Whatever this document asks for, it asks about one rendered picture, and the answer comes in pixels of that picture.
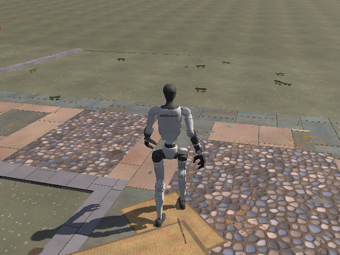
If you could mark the left robot upper arm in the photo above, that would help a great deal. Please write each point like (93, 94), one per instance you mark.
(150, 120)

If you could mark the robot right hand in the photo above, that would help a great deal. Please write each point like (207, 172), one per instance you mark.
(202, 160)

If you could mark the robot left hand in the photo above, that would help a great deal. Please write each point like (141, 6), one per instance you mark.
(148, 145)

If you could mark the robot head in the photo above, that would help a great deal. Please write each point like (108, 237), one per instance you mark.
(169, 91)

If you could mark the robot right forearm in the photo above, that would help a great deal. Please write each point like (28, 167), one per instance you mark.
(196, 144)

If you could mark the robot left forearm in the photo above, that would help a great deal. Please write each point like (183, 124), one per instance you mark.
(147, 137)

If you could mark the right robot upper arm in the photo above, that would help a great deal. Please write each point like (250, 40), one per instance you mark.
(188, 120)

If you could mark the right robot shin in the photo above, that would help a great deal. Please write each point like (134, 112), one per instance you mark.
(182, 186)

